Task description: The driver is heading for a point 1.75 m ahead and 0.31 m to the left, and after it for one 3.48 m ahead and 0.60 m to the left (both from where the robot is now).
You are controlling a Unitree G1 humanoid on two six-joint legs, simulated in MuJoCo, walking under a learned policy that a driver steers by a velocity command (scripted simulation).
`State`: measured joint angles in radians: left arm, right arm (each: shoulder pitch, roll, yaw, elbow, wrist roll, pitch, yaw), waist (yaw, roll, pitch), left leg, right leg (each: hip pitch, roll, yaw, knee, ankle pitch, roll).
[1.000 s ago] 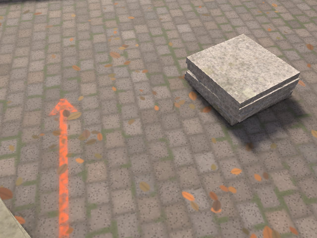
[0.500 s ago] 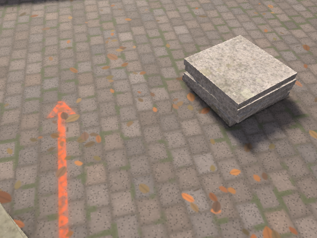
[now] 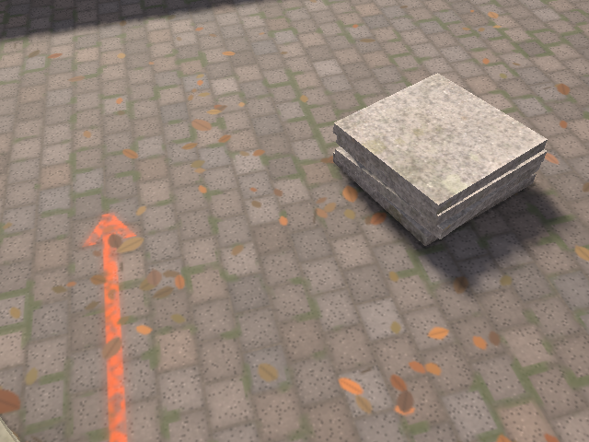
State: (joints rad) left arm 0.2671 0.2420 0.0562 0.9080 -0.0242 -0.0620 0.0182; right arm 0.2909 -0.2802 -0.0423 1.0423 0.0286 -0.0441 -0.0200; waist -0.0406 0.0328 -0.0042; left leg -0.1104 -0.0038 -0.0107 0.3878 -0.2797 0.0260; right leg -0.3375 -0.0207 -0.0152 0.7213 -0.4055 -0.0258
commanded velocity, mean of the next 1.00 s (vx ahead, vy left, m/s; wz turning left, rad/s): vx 0.11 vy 0.00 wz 0.00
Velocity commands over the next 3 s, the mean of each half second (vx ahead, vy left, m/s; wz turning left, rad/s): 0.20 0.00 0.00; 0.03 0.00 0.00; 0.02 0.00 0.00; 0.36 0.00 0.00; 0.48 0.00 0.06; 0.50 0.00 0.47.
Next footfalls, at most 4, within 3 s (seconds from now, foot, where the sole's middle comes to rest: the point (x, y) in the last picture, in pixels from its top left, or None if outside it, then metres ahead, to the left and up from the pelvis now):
0.08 right None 0.08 -0.14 -0.78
0.46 left None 0.27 0.07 -0.78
0.68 right None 0.17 -0.15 -0.78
2.16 right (366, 382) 0.67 -0.14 -0.78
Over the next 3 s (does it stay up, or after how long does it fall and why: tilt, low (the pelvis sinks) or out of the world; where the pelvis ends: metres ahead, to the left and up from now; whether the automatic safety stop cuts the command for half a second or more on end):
stays up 0.94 0.05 0.00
